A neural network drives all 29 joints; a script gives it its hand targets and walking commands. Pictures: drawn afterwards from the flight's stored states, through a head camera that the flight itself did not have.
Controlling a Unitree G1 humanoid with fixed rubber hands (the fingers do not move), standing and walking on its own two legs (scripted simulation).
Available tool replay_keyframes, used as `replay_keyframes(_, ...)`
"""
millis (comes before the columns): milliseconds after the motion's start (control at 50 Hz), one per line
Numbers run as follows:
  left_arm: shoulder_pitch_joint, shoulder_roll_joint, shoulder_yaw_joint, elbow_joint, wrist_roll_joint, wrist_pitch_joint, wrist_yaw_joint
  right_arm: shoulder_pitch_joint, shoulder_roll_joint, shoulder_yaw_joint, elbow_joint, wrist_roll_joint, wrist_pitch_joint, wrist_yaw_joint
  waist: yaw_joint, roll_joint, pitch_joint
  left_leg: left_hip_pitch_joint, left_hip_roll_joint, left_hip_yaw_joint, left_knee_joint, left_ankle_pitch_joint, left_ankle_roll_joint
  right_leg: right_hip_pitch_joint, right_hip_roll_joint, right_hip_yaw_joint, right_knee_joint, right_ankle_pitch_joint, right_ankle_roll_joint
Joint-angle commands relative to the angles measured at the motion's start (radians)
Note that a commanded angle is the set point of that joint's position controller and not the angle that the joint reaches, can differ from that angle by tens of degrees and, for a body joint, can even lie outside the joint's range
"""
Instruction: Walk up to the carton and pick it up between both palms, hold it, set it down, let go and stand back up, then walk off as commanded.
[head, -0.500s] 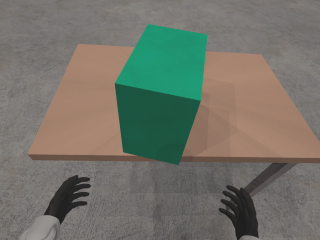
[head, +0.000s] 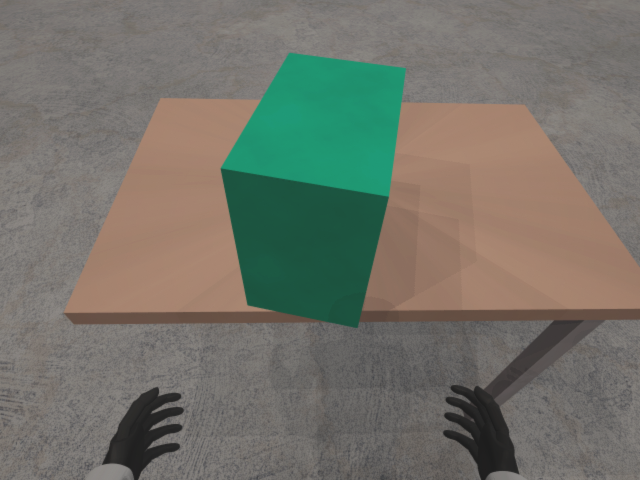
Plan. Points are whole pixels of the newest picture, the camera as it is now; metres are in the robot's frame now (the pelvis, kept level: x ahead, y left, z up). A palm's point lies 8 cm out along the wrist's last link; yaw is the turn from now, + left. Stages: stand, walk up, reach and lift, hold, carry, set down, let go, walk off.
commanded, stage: set down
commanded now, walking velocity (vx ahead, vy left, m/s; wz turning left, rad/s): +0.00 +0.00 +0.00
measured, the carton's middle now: (323, 191) +0.48 +0.00 +0.09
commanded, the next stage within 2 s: let go in 1.18 s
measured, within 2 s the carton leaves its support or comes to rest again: neither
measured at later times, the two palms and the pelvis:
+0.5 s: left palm out of the picture +0.15 +0.22 -0.07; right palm (501, 478) +0.15 -0.22 -0.07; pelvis +0.00 -0.01 +0.00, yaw +0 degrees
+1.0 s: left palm out of the picture +0.14 +0.21 -0.08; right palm out of the picture +0.14 -0.23 -0.08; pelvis +0.00 -0.01 +0.00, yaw +0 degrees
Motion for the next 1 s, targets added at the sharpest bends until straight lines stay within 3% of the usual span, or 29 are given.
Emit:
replay_keyframes(0,-0.104,0.123,-0.014,-0.018,0.136,-0.100,0.034,-0.062,-0.172,-0.035,-0.020,-0.088,-0.095,0.022,0.067,0.125,-0.116,0.153,-0.019,0.096,-0.145,0.275,-0.065,-0.055,0.062,-0.024,-0.075,0.093,-0.060)
replay_keyframes(60,-0.124,0.106,-0.027,0.058,0.140,-0.101,0.035,-0.124,-0.198,-0.046,0.049,-0.098,-0.112,0.036,0.061,0.117,-0.106,0.143,-0.014,0.087,-0.145,0.264,-0.068,-0.067,0.072,-0.034,-0.070,0.065,-0.065)
replay_keyframes(120,-0.141,0.092,-0.043,0.077,0.163,-0.097,0.050,-0.155,-0.213,-0.065,0.144,-0.118,-0.133,0.053,0.060,0.145,-0.117,0.145,-0.015,0.085,-0.148,0.264,-0.079,-0.067,0.077,-0.044,-0.058,0.045,-0.075)
replay_keyframes(180,-0.152,0.084,-0.045,0.122,0.174,-0.108,0.052,-0.179,-0.243,-0.074,0.170,-0.126,-0.163,0.066,0.059,0.143,-0.114,0.118,-0.011,0.086,-0.157,0.237,-0.073,-0.053,0.081,-0.048,-0.054,0.036,-0.077)
replay_keyframes(220,-0.161,0.104,-0.031,0.146,0.161,-0.118,0.047,-0.185,-0.229,-0.069,0.168,-0.137,-0.178,0.063,0.060,0.093,-0.118,0.131,-0.027,0.101,-0.145,0.236,-0.071,-0.063,0.070,-0.042,-0.062,0.055,-0.065)
replay_keyframes(260,-0.166,0.103,-0.022,0.178,0.167,-0.132,0.045,-0.180,-0.237,-0.060,0.218,-0.135,-0.189,0.068,0.061,0.084,-0.123,0.144,-0.030,0.104,-0.139,0.252,-0.065,-0.067,0.072,-0.039,-0.063,0.068,-0.057)
replay_keyframes(280,-0.154,0.083,-0.033,0.175,0.179,-0.133,0.053,-0.175,-0.248,-0.064,0.249,-0.134,-0.197,0.076,0.051,0.106,-0.122,0.159,-0.024,0.093,-0.138,0.277,-0.073,-0.072,0.078,-0.044,-0.056,0.074,-0.064)
replay_keyframes(300,-0.160,0.080,-0.033,0.158,0.188,-0.136,0.059,-0.186,-0.251,-0.071,0.266,-0.134,-0.202,0.081,0.068,0.127,-0.140,0.159,-0.025,0.095,-0.138,0.275,-0.080,-0.064,0.082,-0.040,-0.055,0.056,-0.067)
replay_keyframes(320,-0.166,0.088,-0.030,0.180,0.176,-0.141,0.057,-0.190,-0.238,-0.059,0.248,-0.127,-0.210,0.080,0.059,0.112,-0.137,0.148,-0.030,0.099,-0.141,0.261,-0.076,-0.062,0.073,-0.032,-0.066,0.057,-0.068)
replay_keyframes(340,-0.145,0.053,-0.039,0.209,0.196,-0.133,0.061,-0.196,-0.267,-0.077,0.325,-0.137,-0.205,0.091,0.061,0.118,-0.100,0.157,-0.026,0.101,-0.154,0.249,-0.081,-0.079,0.083,-0.050,-0.062,0.032,-0.072)
replay_keyframes(380,-0.160,0.071,-0.026,0.217,0.192,-0.139,0.059,-0.197,-0.262,-0.072,0.297,-0.140,-0.211,0.089,0.054,0.091,-0.108,0.150,-0.029,0.109,-0.153,0.238,-0.075,-0.066,0.078,-0.039,-0.070,0.041,-0.068)
replay_keyframes(400,-0.154,0.063,-0.031,0.230,0.201,-0.134,0.063,-0.221,-0.277,-0.077,0.324,-0.140,-0.218,0.095,0.067,0.102,-0.111,0.145,-0.027,0.102,-0.151,0.264,-0.079,-0.061,0.083,-0.045,-0.056,0.054,-0.066)
replay_keyframes(460,-0.144,0.040,-0.057,0.230,0.200,-0.137,0.076,-0.207,-0.286,-0.082,0.345,-0.145,-0.226,0.115,0.049,0.115,-0.110,0.159,-0.024,0.100,-0.159,0.249,-0.084,-0.072,0.087,-0.054,-0.050,0.042,-0.071)
replay_keyframes(520,-0.182,0.048,-0.040,0.230,0.211,-0.150,0.086,-0.227,-0.280,-0.082,0.346,-0.140,-0.237,0.121,0.067,0.112,-0.126,0.134,-0.031,0.107,-0.157,0.239,-0.080,-0.060,0.084,-0.046,-0.045,0.044,-0.069)
replay_keyframes(560,-0.136,0.031,-0.053,0.232,0.203,-0.148,0.084,-0.201,-0.291,-0.094,0.361,-0.149,-0.239,0.123,0.055,0.089,-0.102,0.140,-0.025,0.105,-0.164,0.217,-0.079,-0.063,0.083,-0.047,-0.051,0.046,-0.066)
replay_keyframes(600,-0.155,0.032,-0.054,0.245,0.221,-0.149,0.090,-0.225,-0.297,-0.098,0.381,-0.145,-0.243,0.131,0.053,0.111,-0.093,0.130,-0.028,0.106,-0.166,0.205,-0.078,-0.064,0.081,-0.049,-0.047,0.047,-0.065)
replay_keyframes(660,-0.147,0.031,-0.055,0.264,0.224,-0.151,0.088,-0.214,-0.296,-0.109,0.406,-0.150,-0.241,0.130,0.039,0.093,-0.089,0.126,-0.026,0.107,-0.165,0.185,-0.074,-0.058,0.075,-0.048,-0.046,0.050,-0.058)
replay_keyframes(680,-0.164,0.041,-0.044,0.258,0.218,-0.160,0.086,-0.231,-0.288,-0.113,0.383,-0.152,-0.249,0.126,0.055,0.066,-0.111,0.111,-0.028,0.108,-0.158,0.174,-0.063,-0.054,0.070,-0.040,-0.044,0.047,-0.055)
replay_keyframes(700,-0.136,0.030,-0.060,0.263,0.210,-0.156,0.089,-0.210,-0.299,-0.117,0.404,-0.160,-0.248,0.129,0.038,0.064,-0.096,0.127,-0.024,0.099,-0.154,0.189,-0.070,-0.071,0.073,-0.051,-0.040,0.073,-0.055)
replay_keyframes(720,-0.171,0.041,-0.047,0.258,0.222,-0.163,0.095,-0.253,-0.300,-0.112,0.402,-0.153,-0.255,0.132,0.067,0.094,-0.101,0.114,-0.029,0.105,-0.154,0.204,-0.075,-0.065,0.075,-0.047,-0.036,0.070,-0.056)
replay_keyframes(740,-0.173,0.038,-0.049,0.280,0.210,-0.169,0.089,-0.245,-0.293,-0.108,0.388,-0.151,-0.253,0.132,0.052,0.051,-0.102,0.104,-0.028,0.102,-0.150,0.183,-0.060,-0.078,0.068,-0.039,-0.041,0.061,-0.052)
replay_keyframes(760,-0.177,0.047,-0.043,0.276,0.211,-0.172,0.087,-0.234,-0.287,-0.106,0.374,-0.144,-0.254,0.128,0.063,0.050,-0.101,0.098,-0.029,0.111,-0.158,0.167,-0.055,-0.073,0.064,-0.036,-0.046,0.049,-0.052)
replay_keyframes(800,-0.169,0.031,-0.052,0.278,0.219,-0.173,0.089,-0.225,-0.295,-0.115,0.411,-0.150,-0.248,0.130,0.050,0.066,-0.078,0.107,-0.026,0.101,-0.161,0.178,-0.062,-0.073,0.066,-0.043,-0.042,0.065,-0.053)
replay_keyframes(820,-0.196,0.050,-0.040,0.297,0.202,-0.178,0.081,-0.241,-0.271,-0.109,0.383,-0.150,-0.249,0.121,0.065,0.040,-0.103,0.087,-0.031,0.117,-0.144,0.163,-0.052,-0.076,0.055,-0.030,-0.044,0.046,-0.046)
replay_keyframes(880,-0.178,0.026,-0.056,0.306,0.209,-0.173,0.083,-0.217,-0.282,-0.112,0.441,-0.147,-0.241,0.129,0.052,0.062,-0.094,0.109,-0.024,0.104,-0.152,0.162,-0.055,-0.096,0.054,-0.036,-0.041,0.044,-0.052)
replay_keyframes(920,-0.214,0.046,-0.052,0.288,0.204,-0.175,0.086,-0.255,-0.272,-0.111,0.426,-0.141,-0.242,0.124,0.068,0.077,-0.097,0.099,-0.026,0.115,-0.148,0.157,-0.063,-0.095,0.050,-0.031,-0.037,0.040,-0.045)
replay_keyframes(940,-0.166,0.032,-0.061,0.255,0.203,-0.178,0.088,-0.211,-0.282,-0.127,0.425,-0.150,-0.249,0.126,0.056,0.068,-0.093,0.115,-0.021,0.103,-0.148,0.185,-0.065,-0.081,0.058,-0.044,-0.034,0.076,-0.047)
replay_keyframes(960,-0.214,0.038,-0.043,0.295,0.206,-0.179,0.089,-0.256,-0.277,-0.109,0.432,-0.142,-0.245,0.127,0.077,0.075,-0.116,0.096,-0.026,0.113,-0.145,0.185,-0.064,-0.089,0.056,-0.033,-0.029,0.053,-0.049)
replay_keyframes(980,-0.215,0.040,-0.047,0.309,0.206,-0.180,0.089,-0.259,-0.279,-0.105,0.409,-0.139,-0.246,0.128,0.073,0.071,-0.122,0.084,-0.028,0.114,-0.142,0.173,-0.056,-0.092,0.051,-0.031,-0.033,0.043,-0.049)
